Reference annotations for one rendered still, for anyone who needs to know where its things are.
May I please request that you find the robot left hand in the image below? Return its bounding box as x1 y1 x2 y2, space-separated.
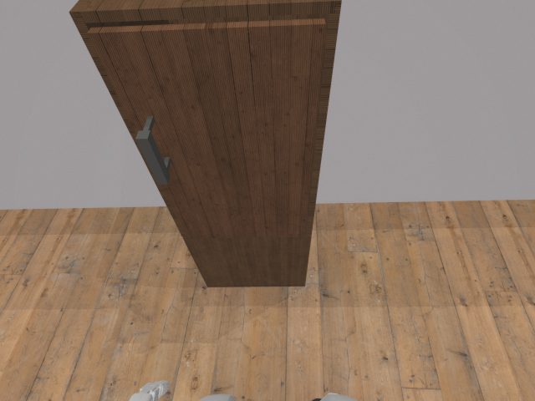
129 381 170 401

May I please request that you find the cupboard door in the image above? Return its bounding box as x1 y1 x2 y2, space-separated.
87 18 326 239

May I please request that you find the handle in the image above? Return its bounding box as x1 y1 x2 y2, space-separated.
135 116 171 185

